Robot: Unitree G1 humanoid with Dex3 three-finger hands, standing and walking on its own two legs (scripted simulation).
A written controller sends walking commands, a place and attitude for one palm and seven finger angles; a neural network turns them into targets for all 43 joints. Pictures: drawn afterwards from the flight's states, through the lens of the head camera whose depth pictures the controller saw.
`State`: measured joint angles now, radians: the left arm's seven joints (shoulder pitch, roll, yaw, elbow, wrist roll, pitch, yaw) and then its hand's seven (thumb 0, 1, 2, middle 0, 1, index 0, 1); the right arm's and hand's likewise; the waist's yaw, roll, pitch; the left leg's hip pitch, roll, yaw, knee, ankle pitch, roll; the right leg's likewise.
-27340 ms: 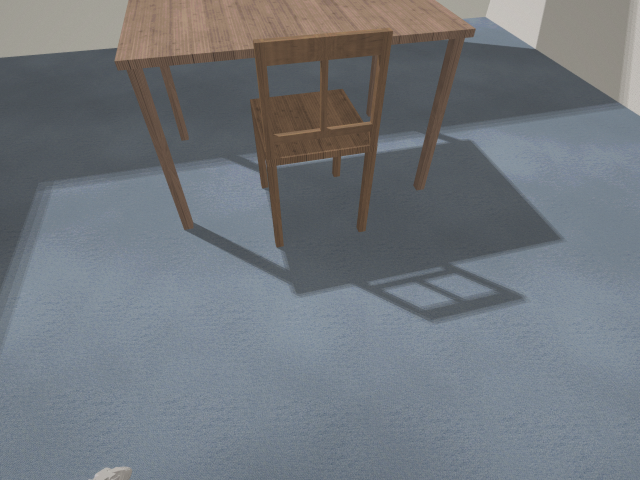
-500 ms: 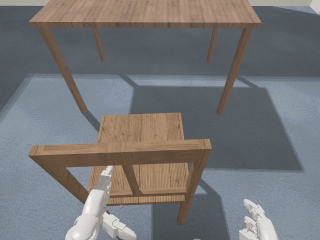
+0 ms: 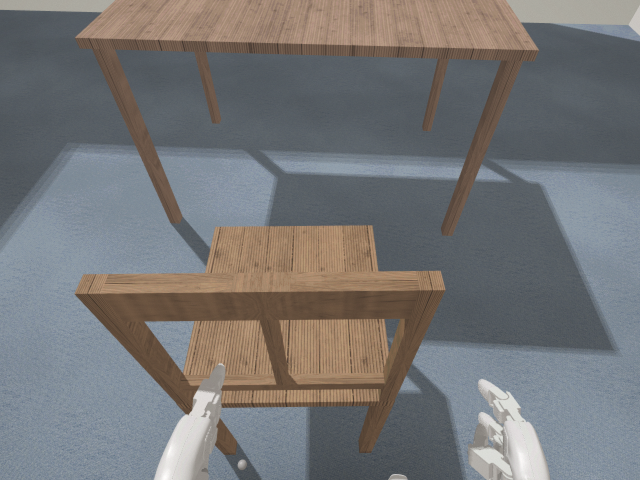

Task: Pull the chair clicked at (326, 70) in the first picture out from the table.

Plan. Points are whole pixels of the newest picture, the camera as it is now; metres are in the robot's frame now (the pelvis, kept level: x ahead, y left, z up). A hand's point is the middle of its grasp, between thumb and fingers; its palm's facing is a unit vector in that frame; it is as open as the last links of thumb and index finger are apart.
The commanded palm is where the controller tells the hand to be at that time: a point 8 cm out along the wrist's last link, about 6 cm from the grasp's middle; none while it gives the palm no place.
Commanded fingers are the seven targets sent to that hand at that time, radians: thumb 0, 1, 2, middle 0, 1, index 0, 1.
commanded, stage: draw the hand back to the body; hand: left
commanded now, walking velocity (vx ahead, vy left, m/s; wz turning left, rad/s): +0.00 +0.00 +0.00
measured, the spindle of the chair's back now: (276, 350) +0.31 +0.08 -0.06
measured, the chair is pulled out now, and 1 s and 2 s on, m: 0.61 0.61 0.61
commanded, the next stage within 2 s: step back with the hand held close in 1.66 s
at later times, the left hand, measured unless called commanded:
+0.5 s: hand (192, 438) +0.17 +0.13 +0.07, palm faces +0.00 -1.00 -0.07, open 17.5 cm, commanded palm +0.13 +0.20 +0.09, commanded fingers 0.00 -0.48 0.23 -0.01 -0.01 -0.01 -0.01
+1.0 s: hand (70, 381) +0.19 +0.22 +0.15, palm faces +0.36 -0.85 -0.40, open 13.4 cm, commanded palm +0.14 +0.26 +0.19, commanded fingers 0.00 0.43 0.67 -0.14 -0.20 -0.14 -0.20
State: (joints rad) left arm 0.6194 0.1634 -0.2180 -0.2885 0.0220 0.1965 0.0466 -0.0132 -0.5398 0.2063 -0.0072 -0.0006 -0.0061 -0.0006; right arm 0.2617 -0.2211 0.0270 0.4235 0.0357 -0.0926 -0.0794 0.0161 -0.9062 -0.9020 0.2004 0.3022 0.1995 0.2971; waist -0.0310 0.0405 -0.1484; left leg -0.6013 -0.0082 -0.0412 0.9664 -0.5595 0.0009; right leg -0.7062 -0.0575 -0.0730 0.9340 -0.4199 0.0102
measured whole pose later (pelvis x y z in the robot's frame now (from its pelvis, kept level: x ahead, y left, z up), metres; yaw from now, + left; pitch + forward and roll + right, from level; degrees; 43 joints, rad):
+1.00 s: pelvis +0.01 -0.01 +0.04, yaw +1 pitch +0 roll -1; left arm 0.61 0.31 0.17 -0.46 -0.05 0.01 0.18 -0.01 0.09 0.51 -0.10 -0.13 -0.10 -0.13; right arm 0.21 -0.22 0.02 0.58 0.04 -0.13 -0.11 0.02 -0.91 -0.90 0.20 0.30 0.20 0.30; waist 0.04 0.08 -0.04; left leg -0.19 0.01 -0.05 0.62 -0.43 -0.02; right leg -0.30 -0.03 -0.10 0.61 -0.32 0.00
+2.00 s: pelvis +0.00 +0.00 +0.06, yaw -2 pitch -1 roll -1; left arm 0.52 0.36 0.38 -0.43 -0.05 -0.10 0.15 0.01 0.89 0.90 -0.21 -0.30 -0.21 -0.30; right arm 0.14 -0.23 -0.02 0.60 0.03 -0.06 -0.07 0.02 -0.91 -0.90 0.20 0.30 0.20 0.30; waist 0.02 0.07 0.05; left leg -0.12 0.01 0.00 0.45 -0.32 0.00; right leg -0.24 -0.02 -0.04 0.44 -0.18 0.01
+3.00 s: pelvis -0.07 +0.01 +0.05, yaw -1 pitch +3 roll -1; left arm 0.58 0.43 0.43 -0.57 -0.01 -0.15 0.20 0.01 0.88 0.90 -0.22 -0.30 -0.22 -0.30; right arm 0.17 -0.20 -0.03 0.63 0.01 -0.06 -0.08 0.02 -0.91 -0.90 0.20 0.30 0.20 0.30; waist -0.01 -0.02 0.02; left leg -0.38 0.01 -0.01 0.62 -0.29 0.01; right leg -0.44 -0.02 -0.04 0.49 -0.10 0.02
